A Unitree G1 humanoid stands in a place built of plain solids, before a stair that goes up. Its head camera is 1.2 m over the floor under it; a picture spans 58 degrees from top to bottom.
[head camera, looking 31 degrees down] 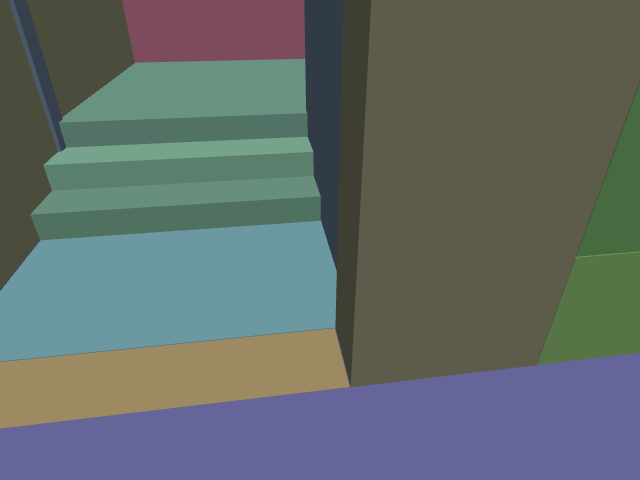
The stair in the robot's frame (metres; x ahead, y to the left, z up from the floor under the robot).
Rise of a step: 0.16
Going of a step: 0.30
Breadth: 1.52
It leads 8 degrees to the left of straight ahead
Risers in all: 3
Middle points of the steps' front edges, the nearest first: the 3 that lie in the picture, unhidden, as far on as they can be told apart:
2.10 0.75 0.16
2.40 0.79 0.31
2.70 0.84 0.47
